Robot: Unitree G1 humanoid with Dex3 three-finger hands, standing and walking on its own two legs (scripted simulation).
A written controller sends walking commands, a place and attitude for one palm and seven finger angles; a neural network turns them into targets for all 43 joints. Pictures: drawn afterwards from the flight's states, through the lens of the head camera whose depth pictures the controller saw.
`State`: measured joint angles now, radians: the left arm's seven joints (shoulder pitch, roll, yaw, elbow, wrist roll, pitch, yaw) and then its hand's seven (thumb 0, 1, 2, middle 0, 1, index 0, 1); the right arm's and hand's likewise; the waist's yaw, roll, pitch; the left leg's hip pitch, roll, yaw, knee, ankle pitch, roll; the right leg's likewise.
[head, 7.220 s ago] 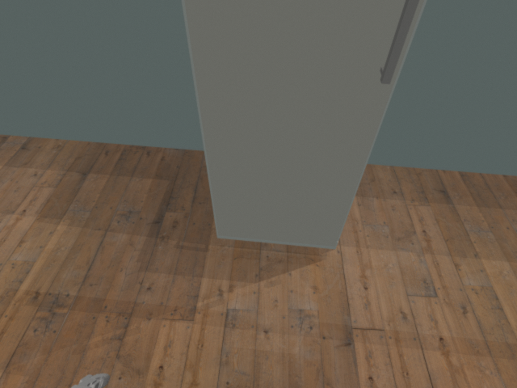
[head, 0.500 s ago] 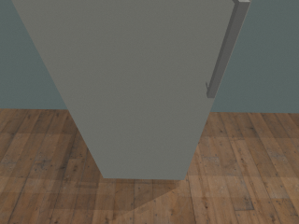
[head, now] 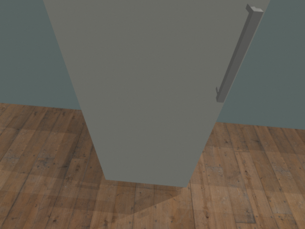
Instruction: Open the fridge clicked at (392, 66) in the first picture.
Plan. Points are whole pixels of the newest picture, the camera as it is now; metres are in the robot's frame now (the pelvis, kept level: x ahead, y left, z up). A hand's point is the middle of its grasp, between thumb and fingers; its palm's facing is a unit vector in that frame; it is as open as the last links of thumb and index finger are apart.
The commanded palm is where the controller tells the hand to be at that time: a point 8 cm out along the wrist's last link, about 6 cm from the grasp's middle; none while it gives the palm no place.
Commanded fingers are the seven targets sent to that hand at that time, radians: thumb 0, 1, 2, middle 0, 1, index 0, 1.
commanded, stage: come to a stop and stand still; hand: right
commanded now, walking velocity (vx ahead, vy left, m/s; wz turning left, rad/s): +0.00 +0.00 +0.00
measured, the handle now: (233, 59) +0.48 -0.16 +0.23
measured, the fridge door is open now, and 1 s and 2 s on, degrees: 0 0 0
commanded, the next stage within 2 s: look again from close up in 0.62 s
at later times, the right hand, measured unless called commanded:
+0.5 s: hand out of the picture +0.04 -0.18 -0.17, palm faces -0.01 +0.98 -0.19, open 7.3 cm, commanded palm none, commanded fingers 0.00 -0.90 -0.90 0.20 0.30 0.20 0.30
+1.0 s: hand out of the picture +0.07 -0.18 -0.17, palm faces -0.01 +0.98 -0.21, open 7.3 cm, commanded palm none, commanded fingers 0.00 -0.90 -0.90 0.20 0.30 0.20 0.30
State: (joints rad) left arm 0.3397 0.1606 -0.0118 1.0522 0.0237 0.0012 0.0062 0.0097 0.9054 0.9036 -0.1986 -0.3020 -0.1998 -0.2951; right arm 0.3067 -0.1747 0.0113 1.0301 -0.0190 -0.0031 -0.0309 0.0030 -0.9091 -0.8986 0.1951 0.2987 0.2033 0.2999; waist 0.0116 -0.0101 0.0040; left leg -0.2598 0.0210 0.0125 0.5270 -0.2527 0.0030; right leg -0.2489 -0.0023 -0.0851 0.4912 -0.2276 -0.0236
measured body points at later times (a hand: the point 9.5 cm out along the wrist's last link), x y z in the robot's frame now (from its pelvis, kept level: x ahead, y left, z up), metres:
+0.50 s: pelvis +0.03 +0.00 +0.00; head +0.04 +0.00 +0.45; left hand +0.04 +0.22 -0.15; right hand +0.04 -0.23 -0.16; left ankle +0.02 +0.12 -0.74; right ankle +0.02 -0.10 -0.74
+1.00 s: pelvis +0.04 +0.00 +0.00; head +0.06 +0.00 +0.45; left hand +0.06 +0.23 -0.15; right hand +0.07 -0.23 -0.15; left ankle +0.02 +0.12 -0.74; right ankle +0.02 -0.10 -0.74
